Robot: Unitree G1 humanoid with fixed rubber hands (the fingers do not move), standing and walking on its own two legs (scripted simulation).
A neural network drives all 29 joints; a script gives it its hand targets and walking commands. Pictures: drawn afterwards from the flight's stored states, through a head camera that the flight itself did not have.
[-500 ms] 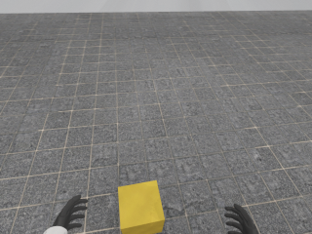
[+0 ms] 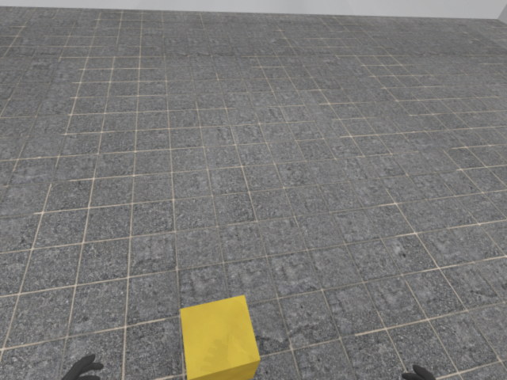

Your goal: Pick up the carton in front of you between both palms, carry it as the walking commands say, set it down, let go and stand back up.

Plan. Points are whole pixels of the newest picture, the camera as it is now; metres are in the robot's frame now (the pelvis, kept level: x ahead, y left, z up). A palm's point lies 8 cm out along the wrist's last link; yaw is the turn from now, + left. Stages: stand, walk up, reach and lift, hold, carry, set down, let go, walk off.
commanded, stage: stand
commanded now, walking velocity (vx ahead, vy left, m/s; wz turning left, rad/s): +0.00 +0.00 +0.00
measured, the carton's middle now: (218, 345) +0.36 +0.07 -0.65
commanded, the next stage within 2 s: none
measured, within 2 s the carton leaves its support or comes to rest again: neither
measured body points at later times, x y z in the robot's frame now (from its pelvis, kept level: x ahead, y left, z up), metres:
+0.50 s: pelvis -0.01 +0.00 +0.01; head -0.01 +0.02 +0.45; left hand +0.10 +0.30 -0.12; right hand +0.10 -0.31 -0.09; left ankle +0.00 +0.10 -0.74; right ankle -0.07 -0.14 -0.74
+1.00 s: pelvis -0.02 +0.00 +0.01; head -0.02 +0.02 +0.46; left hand +0.07 +0.31 -0.12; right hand +0.08 -0.32 -0.10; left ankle +0.00 +0.10 -0.74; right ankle -0.07 -0.14 -0.74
